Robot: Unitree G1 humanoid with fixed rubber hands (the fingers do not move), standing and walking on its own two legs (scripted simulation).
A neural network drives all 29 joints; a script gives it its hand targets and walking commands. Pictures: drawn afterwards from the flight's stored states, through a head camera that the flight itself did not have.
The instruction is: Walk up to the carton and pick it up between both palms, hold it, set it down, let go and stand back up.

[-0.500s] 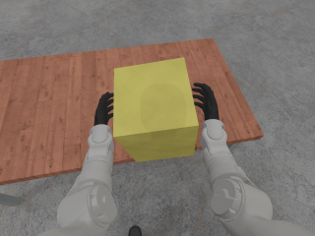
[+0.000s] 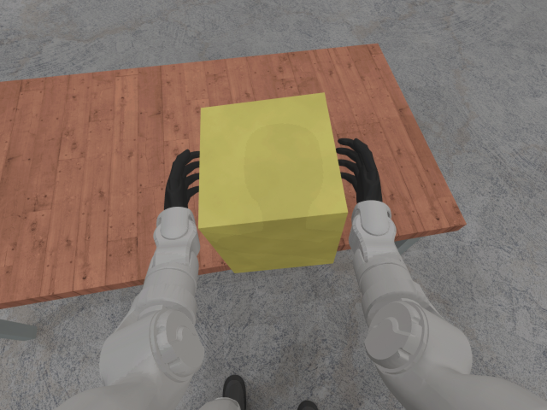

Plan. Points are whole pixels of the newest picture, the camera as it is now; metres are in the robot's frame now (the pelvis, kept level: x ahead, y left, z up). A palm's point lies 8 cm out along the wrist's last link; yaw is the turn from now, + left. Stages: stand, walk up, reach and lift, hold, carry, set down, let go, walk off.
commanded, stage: set down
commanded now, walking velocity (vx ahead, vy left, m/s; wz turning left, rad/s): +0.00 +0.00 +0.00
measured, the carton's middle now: (274, 193) +0.45 +0.05 -0.07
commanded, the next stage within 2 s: none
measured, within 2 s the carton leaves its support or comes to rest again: neither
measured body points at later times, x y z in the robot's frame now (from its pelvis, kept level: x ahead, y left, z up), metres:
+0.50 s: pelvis +0.00 +0.00 +0.00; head +0.13 +0.02 +0.42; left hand +0.41 +0.20 -0.03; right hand +0.44 -0.09 -0.01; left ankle +0.01 +0.12 -0.74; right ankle -0.05 -0.10 -0.74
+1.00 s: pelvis -0.01 +0.00 -0.01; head +0.12 +0.03 +0.42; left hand +0.41 +0.20 -0.03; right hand +0.44 -0.09 +0.00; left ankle +0.01 +0.12 -0.74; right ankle -0.05 -0.10 -0.74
